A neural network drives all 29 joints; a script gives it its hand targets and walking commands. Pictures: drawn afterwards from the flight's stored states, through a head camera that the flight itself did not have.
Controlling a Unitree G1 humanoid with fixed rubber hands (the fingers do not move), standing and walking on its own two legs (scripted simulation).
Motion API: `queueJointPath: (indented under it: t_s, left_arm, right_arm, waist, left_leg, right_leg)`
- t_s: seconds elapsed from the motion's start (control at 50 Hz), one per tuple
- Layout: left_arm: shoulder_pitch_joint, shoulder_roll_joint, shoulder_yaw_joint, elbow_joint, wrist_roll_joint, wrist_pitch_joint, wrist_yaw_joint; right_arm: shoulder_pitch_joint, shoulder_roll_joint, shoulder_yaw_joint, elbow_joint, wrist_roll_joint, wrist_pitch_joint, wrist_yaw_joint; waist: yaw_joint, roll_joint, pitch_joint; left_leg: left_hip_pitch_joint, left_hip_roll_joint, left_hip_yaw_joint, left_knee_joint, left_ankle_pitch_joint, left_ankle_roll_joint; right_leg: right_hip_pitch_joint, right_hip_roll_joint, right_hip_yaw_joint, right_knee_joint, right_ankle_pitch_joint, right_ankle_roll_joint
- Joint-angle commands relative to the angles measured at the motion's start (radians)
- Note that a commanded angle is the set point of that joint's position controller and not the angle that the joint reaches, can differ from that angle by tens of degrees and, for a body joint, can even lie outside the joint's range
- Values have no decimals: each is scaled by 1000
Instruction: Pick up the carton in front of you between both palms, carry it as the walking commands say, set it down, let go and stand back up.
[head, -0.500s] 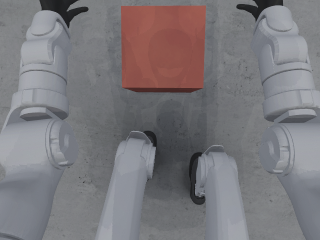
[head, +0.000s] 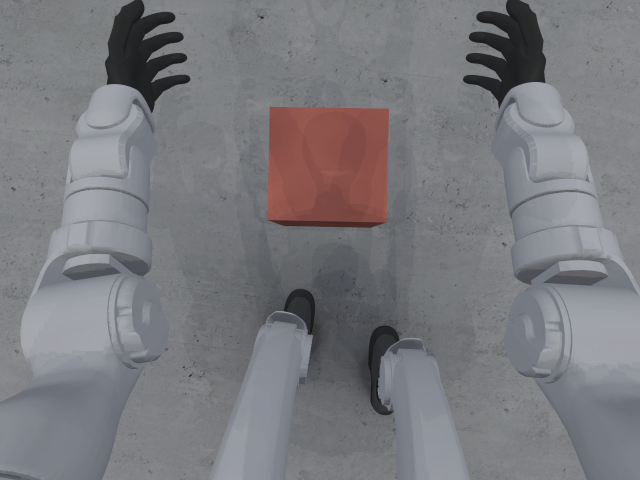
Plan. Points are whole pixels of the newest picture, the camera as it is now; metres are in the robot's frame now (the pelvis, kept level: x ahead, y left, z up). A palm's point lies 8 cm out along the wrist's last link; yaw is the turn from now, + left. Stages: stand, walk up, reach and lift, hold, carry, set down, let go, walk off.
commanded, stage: let go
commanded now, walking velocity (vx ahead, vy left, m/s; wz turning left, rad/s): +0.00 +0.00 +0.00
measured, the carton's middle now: (327, 176) +0.50 +0.08 -0.50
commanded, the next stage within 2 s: stand in 1.36 s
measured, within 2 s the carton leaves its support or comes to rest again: neither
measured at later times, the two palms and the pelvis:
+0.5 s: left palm (45, 216) +0.35 +0.28 +0.01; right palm (614, 230) +0.41 -0.15 +0.00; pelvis +0.06 +0.01 +0.11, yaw +2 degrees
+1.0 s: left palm (25, 424) +0.23 +0.22 +0.08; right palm out of the picture +0.27 -0.25 +0.08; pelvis +0.09 -0.02 +0.15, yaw +3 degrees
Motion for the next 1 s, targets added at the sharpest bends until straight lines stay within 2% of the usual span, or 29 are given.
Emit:
queueJointPath:
  t_s: [0.0,0.12,0.24,0.42,0.58,0.72,0.86,0.98]
  left_arm:
    - [-149,125,18,-103,37,-29,-13]
    - [119,116,-24,-221,95,-38,-54]
    - [369,86,-102,-345,53,-73,-67]
    - [767,-4,-190,-376,-16,-144,-58]
    - [1069,-20,-251,-457,-33,-195,-33]
    - [1304,-35,-300,-529,-43,-204,-17]
    - [1378,-16,-322,-572,-42,-164,-19]
    - [1385,1,-316,-575,-31,-106,-24]
  right_arm:
    - [-159,-63,-20,-116,-40,-21,-1]
    - [128,10,-9,-263,-92,-26,-28]
    - [373,36,47,-400,-65,-76,-17]
    - [761,28,73,-369,-64,-158,34]
    - [1037,10,121,-405,-26,-217,73]
    - [1245,-12,163,-452,-3,-243,99]
    - [1377,-38,195,-507,11,-211,119]
    - [1399,-45,214,-540,25,-160,136]
  waist:
    - [31,5,-1030]
    - [24,31,-1067]
    - [16,74,-915]
    - [-28,83,-722]
    - [-40,74,-498]
    - [-50,48,-276]
    - [-80,-19,-56]
    - [-82,-21,58]
  left_leg:
    - [947,-15,36,-90,421,-30]
    - [1169,-12,31,-190,539,-14]
    - [1398,8,-26,-295,586,-6]
    - [1575,40,-78,-409,650,-20]
    - [1590,29,-54,-547,508,-25]
    - [1628,6,-13,-671,380,-33]
    - [1706,-21,17,-743,273,-32]
    - [1778,-36,32,-742,232,-33]
  right_leg:
    - [301,24,-56,-203,204,40]
    - [456,24,-52,-318,311,42]
    - [455,10,-52,-437,268,30]
    - [566,-2,-35,-560,242,11]
    - [867,-26,-13,-670,246,-5]
    - [1137,-46,-1,-791,290,-11]
    - [1242,-76,17,-896,279,-13]
    - [1230,-101,24,-937,245,-21]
